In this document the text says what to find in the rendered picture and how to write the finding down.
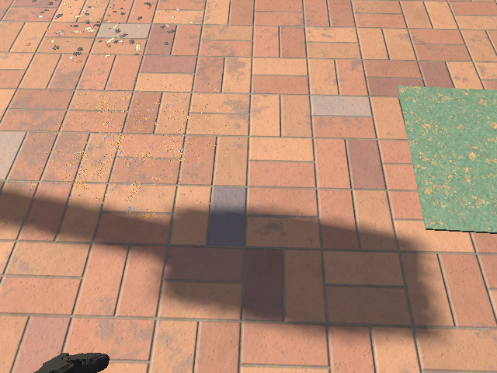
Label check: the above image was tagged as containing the left robot hand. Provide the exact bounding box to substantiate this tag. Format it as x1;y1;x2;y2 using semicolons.
34;353;109;373

